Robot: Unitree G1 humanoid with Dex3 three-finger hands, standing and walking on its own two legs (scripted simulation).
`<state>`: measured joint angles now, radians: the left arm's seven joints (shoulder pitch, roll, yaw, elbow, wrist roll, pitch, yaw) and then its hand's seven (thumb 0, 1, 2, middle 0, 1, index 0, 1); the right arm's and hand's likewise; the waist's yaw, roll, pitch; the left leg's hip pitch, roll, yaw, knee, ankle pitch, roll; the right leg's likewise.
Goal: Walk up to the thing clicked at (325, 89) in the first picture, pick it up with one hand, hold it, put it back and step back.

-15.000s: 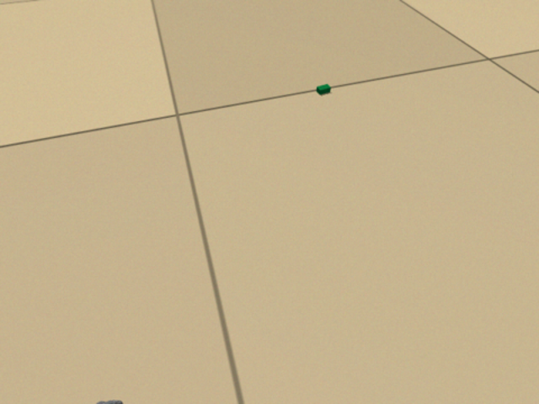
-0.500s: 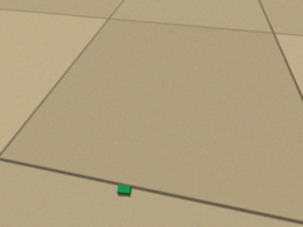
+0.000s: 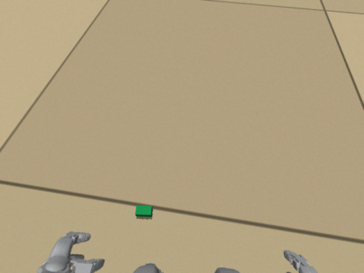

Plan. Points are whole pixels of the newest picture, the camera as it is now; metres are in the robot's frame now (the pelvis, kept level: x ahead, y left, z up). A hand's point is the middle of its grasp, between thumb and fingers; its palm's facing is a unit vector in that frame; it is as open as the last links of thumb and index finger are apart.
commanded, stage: rise first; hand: left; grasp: from above
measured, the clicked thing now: (144, 211) +0.44 +0.21 -0.73
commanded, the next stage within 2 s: none
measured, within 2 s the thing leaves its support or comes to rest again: neither
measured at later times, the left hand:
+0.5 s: hand out of the picture +0.14 +0.26 -0.21, palm faces -0.18 -0.87 -0.47, open 13.1 cm
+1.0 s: hand (101, 257) +0.19 +0.28 -0.35, palm faces -0.43 -0.58 -0.69, open 13.2 cm
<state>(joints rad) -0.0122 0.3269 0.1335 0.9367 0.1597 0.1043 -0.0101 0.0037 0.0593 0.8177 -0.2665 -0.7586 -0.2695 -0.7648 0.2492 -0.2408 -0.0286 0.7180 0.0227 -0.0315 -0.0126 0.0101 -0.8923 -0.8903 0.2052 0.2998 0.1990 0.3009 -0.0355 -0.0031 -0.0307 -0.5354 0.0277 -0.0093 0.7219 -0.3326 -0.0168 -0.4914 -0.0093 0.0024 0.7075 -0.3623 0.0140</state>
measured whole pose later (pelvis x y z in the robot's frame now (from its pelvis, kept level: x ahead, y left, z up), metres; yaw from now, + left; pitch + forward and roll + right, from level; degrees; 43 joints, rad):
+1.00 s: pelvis -0.05 +0.00 -0.21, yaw -1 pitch +30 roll -2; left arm -0.05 0.45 0.11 0.62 0.58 -0.06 0.06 0.00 -0.40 0.84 -0.31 -0.81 -0.29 -0.84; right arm 0.08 -0.28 -0.04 0.60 -0.01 -0.21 0.01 0.01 -0.94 -0.91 0.21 0.30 0.20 0.30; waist -0.04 0.00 -0.18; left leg -1.61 0.02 -0.06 1.73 -0.64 -0.03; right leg -1.55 0.00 -0.01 1.72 -0.70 0.02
